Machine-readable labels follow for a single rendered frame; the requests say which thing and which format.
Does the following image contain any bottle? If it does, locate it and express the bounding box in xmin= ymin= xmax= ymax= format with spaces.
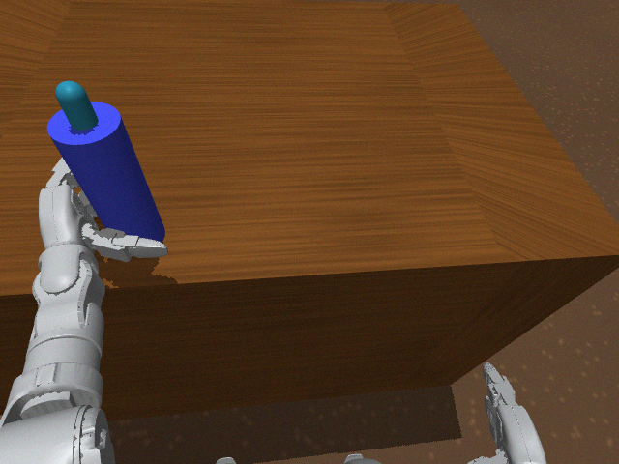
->
xmin=47 ymin=81 xmax=165 ymax=243

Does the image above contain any left robot arm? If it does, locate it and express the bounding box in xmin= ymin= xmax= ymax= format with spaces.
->
xmin=0 ymin=244 xmax=115 ymax=464

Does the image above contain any left robot hand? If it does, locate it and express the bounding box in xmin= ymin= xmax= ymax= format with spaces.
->
xmin=39 ymin=157 xmax=168 ymax=262

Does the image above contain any right robot hand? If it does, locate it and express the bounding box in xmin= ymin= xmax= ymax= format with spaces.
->
xmin=467 ymin=362 xmax=546 ymax=464

